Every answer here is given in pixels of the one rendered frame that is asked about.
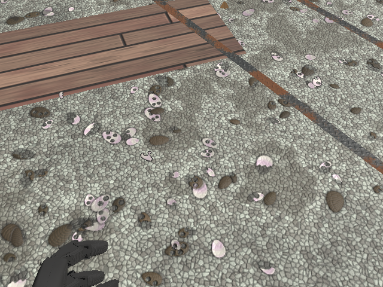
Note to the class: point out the robot left hand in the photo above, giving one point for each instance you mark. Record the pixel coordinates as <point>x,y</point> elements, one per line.
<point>53,272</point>

